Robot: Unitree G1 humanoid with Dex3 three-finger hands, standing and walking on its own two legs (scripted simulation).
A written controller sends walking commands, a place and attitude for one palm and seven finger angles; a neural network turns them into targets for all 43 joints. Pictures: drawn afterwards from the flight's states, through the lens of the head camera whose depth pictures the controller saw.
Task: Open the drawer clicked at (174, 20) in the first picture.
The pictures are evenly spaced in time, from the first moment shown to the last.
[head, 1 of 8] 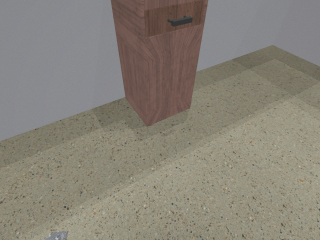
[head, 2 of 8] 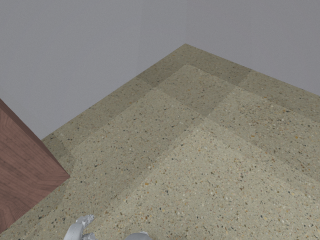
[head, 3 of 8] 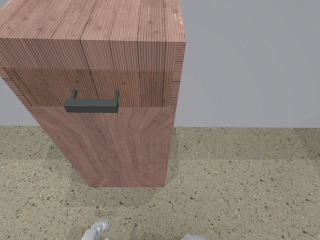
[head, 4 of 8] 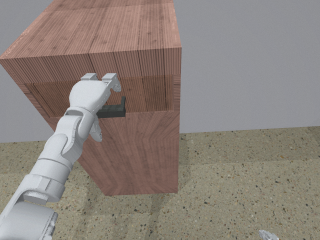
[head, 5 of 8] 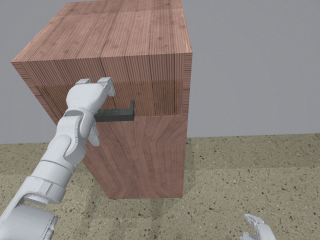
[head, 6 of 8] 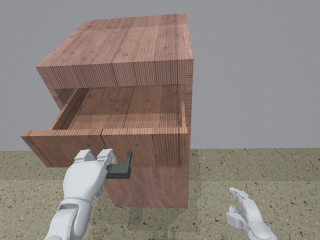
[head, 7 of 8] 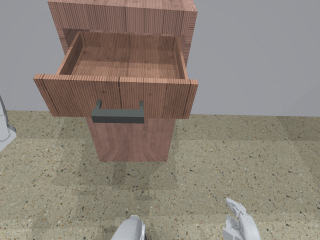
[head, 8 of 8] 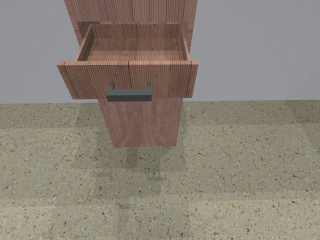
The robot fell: no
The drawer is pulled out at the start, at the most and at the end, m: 0.00 0.30 0.27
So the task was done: yes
